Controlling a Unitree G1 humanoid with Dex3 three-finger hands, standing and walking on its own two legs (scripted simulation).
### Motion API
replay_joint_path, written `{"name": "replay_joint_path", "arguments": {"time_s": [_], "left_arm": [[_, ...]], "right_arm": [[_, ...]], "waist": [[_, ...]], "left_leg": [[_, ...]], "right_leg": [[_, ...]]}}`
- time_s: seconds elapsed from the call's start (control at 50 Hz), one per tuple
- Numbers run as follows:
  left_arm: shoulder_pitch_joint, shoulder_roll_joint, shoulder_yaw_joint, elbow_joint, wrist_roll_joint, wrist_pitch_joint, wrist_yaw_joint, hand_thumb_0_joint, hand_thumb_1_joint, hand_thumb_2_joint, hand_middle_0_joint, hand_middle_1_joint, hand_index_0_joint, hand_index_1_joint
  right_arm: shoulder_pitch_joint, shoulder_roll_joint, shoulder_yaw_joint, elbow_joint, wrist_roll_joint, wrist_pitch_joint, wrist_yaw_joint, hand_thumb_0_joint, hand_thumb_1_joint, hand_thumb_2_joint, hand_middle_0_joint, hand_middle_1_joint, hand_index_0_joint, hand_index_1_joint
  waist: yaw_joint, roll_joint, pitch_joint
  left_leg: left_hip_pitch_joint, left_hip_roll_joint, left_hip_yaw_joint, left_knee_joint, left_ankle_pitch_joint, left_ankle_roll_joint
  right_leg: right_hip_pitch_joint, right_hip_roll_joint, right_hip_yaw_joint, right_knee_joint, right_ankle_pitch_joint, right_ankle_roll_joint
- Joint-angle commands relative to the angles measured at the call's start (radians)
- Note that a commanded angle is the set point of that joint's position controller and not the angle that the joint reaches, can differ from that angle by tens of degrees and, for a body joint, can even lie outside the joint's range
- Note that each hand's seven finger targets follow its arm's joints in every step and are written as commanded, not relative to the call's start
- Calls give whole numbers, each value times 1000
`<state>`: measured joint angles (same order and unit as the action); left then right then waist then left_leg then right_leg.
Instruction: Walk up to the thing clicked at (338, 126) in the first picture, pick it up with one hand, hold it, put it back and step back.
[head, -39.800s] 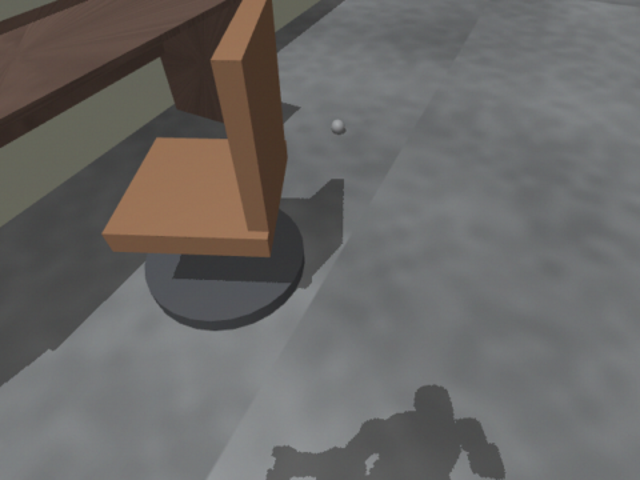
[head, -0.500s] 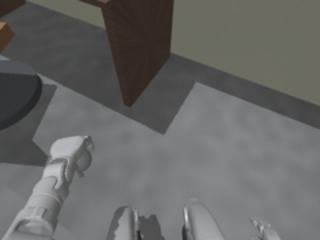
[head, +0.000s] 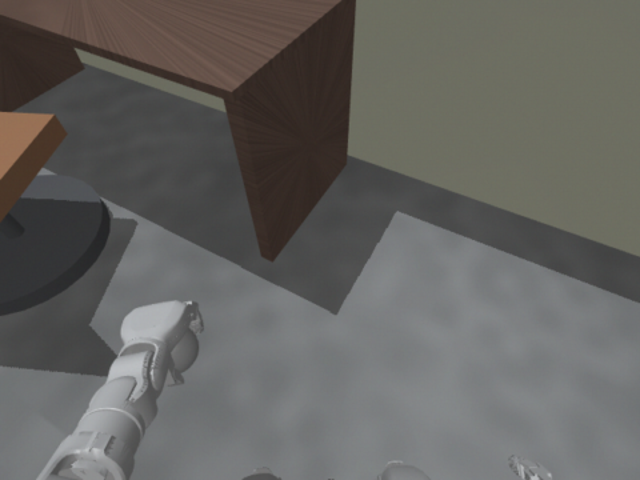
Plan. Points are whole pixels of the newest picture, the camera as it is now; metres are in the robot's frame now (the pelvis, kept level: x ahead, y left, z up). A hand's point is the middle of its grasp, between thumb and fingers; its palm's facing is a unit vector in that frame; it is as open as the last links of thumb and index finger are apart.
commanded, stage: hold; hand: left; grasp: from above
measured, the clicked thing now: (173, 349) +0.34 +0.23 -0.10
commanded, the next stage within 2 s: crouch in 1.94 s
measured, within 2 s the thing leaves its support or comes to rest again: neither
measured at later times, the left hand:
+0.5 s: hand (161, 336) +0.33 +0.22 -0.04, palm faces -0.46 -0.06 -0.89, open 9.5 cm
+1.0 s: hand (160, 341) +0.31 +0.21 -0.01, palm faces -0.46 -0.06 -0.89, open 9.6 cm
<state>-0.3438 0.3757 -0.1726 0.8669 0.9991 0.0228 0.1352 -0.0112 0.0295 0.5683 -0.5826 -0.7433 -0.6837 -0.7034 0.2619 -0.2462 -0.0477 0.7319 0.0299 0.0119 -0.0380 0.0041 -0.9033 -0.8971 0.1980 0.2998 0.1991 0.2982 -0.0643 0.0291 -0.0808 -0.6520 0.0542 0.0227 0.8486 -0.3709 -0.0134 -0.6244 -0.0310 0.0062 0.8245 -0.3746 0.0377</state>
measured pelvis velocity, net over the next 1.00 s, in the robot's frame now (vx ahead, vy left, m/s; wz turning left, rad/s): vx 0.01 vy -0.01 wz -0.01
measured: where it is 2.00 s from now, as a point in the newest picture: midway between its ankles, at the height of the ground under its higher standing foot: outside the picture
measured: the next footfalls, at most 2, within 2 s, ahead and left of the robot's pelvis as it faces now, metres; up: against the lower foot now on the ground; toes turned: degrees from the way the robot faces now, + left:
none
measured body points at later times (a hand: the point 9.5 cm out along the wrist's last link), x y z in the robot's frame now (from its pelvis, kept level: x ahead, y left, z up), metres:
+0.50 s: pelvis +0.02 +0.00 +0.02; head +0.05 -0.01 +0.47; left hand +0.35 +0.22 +0.01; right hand +0.13 -0.27 -0.09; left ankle +0.03 +0.13 -0.70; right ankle +0.02 -0.15 -0.70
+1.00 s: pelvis +0.01 -0.01 +0.03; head +0.03 -0.02 +0.48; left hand +0.33 +0.21 +0.04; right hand +0.13 -0.27 -0.08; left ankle +0.03 +0.13 -0.70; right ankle +0.02 -0.15 -0.70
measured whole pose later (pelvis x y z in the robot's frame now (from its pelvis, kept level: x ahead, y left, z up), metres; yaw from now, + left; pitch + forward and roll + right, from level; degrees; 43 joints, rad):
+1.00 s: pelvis +0.01 -0.01 +0.03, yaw -1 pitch +2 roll +0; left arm -0.26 0.38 -0.20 0.71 1.00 0.00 0.01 -0.01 0.02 0.62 -0.56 -0.76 -0.65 -0.74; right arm 0.22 -0.26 -0.05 0.69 0.05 0.08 -0.04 0.01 -0.91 -0.90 0.20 0.30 0.20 0.30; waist -0.01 0.04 -0.03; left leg -0.32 0.04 0.05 0.54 -0.26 -0.02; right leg -0.32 -0.04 0.02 0.55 -0.27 0.03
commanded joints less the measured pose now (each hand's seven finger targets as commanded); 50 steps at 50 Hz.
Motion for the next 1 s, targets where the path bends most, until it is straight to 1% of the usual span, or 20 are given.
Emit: {"name": "replay_joint_path", "arguments": {"time_s": [0.0, 0.1, 0.14, 0.18, 0.2, 0.32, 0.34, 0.4, 0.46, 0.52, 0.56, 0.6, 0.64, 0.68, 0.76, 0.8, 0.84, 0.88, 0.92, 0.98], "left_arm": [[-318, 195, 59, -205, 7, -3, 38, 0, 522, 823, -840, -869, -880, -827], [-332, 231, 75, -231, 20, -14, 30, 0, 515, 808, -839, -838, -877, -798], [-325, 214, 63, -231, 23, -15, 19, 0, 524, 814, -837, -858, -879, -814], [-310, 230, 79, -237, 20, -18, 15, 0, 526, 821, -845, -845, -884, -805], [-317, 216, 69, -238, 16, -18, 10, 0, 529, 811, -835, -869, -881, -821], [-301, 218, 67, -255, 19, -17, -16, 0, 533, 825, -836, -883, -883, -835], [-304, 240, 80, -263, 17, -18, -20, 0, 538, 830, -839, -888, -885, -840], [-296, 211, 61, -278, 16, -19, -34, 0, 521, 837, -831, -885, -874, -840], [-286, 233, 77, -291, 18, -18, -39, 0, 501, 819, -817, -874, -860, -829], [-284, 218, 65, -285, 17, -15, -47, 0, 491, 810, -801, -883, -849, -833], [-293, 242, 81, -310, 15, -18, -50, 0, 511, 841, -822, -880, -864, -836], [-270, 201, 54, -302, 11, -14, -60, 0, 504, 832, -820, -881, -862, -837], [-307, 243, 78, -335, 11, -16, -61, 0, 495, 845, -813, -885, -854, -843], [-259, 223, 71, -310, 9, -15, -67, 0, 474, 851, -804, -885, -842, -845], [-274, 240, 82, -334, 6, -20, -71, 0, 499, 837, -811, -893, -855, -847], [-283, 217, 60, -340, 10, -20, -76, 0, 489, 836, -807, -904, -852, -858], [-273, 244, 86, -353, 10, -20, -76, 0, 489, 853, -805, -907, -848, -862], [-300, 239, 77, -394, 8, -21, -75, 0, 489, 854, -809, -898, -850, -855], [-278, 226, 68, -360, 10, -17, -80, 0, 499, 840, -810, -906, -856, -859], [-268, 243, 84, -360, 1, -19, -84, 0, 507, 834, -807, -916, -857, -864]], "right_arm": [[3, -146, -50, -97, 0, -27, -12, 0, -896, -895, 200, 300, 200, 300], [-9, -158, -58, -100, 0, -23, -11, 0, -897, -895, 200, 300, 200, 300], [-16, -153, -58, -102, 2, -21, -10, 0, -898, -895, 200, 300, 200, 300], [-17, -159, -60, -103, 2, -19, -8, 0, -896, -895, 200, 300, 200, 300], [-13, -157, -59, -103, 2, -18, -7, 0, -897, -895, 200, 300, 200, 300], [-26, -156, -60, -119, 6, -9, -4, 0, -896, -895, 200, 300, 200, 300], [-32, -159, -61, -123, 7, -7, -5, 0, -898, -896, 200, 300, 200, 300], [-33, -159, -61, -128, 9, -1, -3, 0, -898, -896, 200, 300, 200, 300], [-40, -157, -59, -137, 10, 4, -3, 0, -898, -896, 200, 300, 200, 300], [-49, -157, -57, -145, 13, 9, -4, 0, -898, -896, 200, 300, 200, 300], [-61, -159, -58, -151, 14, 11, -5, 0, -897, -896, 200, 300, 200, 300], [-56, -153, -53, -152, 14, 13, -4, 0, -899, -897, 200, 300, 200, 300], [-64, -157, -54, -154, 15, 16, -6, 0, -900, -897, 200, 300, 200, 300], [-67, -152, -50, -157, 15, 19, -5, 0, -902, -898, 200, 300, 200, 300], [-85, -155, -50, -168, 18, 23, -8, 0, -901, -898, 200, 300, 200, 300], [-93, -151, -46, -171, 18, 24, -8, 0, -905, -899, 199, 300, 199, 300], [-92, -151, -47, -170, 18, 25, -9, 0, -902, -898, 200, 300, 199, 300], [-102, -150, -45, -172, 18, 25, -10, 0, -903, -899, 200, 300, 200, 300], [-105, -147, -43, -172, 19, 26, -11, 0, -903, -899, 199, 300, 199, 300], [-115, -148, -41, -174, 20, 24, -14, 0, -902, -898, 200, 300, 199, 300]], "waist": [[5, 26, -299], [13, 31, -286], [13, 25, -278], [27, 16, -289], [15, 17, -285], [27, 10, -274], [38, 8, -277], [27, 14, -265], [46, 20, -257], [33, 7, -231], [44, 10, -242], [35, -18, -233], [47, 15, -244], [46, -11, -226], [52, 4, -208], [46, -18, -210], [57, 5, -223], [60, 11, -232], [49, -14, -208], [60, -11, -194]], "left_leg": [[278, -52, -14, -154, 246, 8], [324, -53, -7, -189, 267, 6], [336, -54, -7, -200, 280, 5], [358, -57, -4, -210, 305, 5], [359, -55, -5, -213, 319, 5], [380, -63, 11, -234, 364, 11], [387, -64, 13, -238, 371, 12], [405, -62, 14, -254, 378, 11], [416, -58, 11, -271, 390, 9], [413, -60, 17, -286, 371, 14], [432, -62, 21, -294, 366, 16], [429, -62, 22, -298, 379, 21], [445, -61, 24, -306, 383, 18], [435, -63, 24, -317, 366, 21], [450, -60, 24, -342, 328, 20], [459, -63, 25, -343, 333, 25], [463, -65, 29, -345, 340, 23], [483, -62, 28, -355, 346, 21], [475, -61, 29, -359, 340, 25], [471, -65, 32, -369, 305, 26]], "right_leg": [[126, 60, -18, -154, 231, -40], [164, 59, -23, -188, 244, -41], [169, 60, -23, -197, 254, -41], [207, 59, -21, -210, 276, -39], [203, 61, -21, -211, 289, -39], [260, 57, -13, -237, 343, -36], [273, 57, -15, -245, 350, -33], [273, 57, -15, -251, 354, -35], [296, 62, -22, -258, 349, -39], [298, 59, -15, -277, 346, -36], [309, 58, -13, -290, 342, -34], [320, 56, -11, -291, 363, -32], [328, 56, -12, -303, 360, -33], [341, 56, -12, -310, 347, -33], [334, 57, -12, -330, 302, -36], [338, 53, -10, -337, 313, -32], [352, 52, -7, -340, 316, -33], [354, 55, -10, -342, 319, -36], [349, 55, -9, -349, 319, -33], [357, 50, -6, -368, 282, -31]]}}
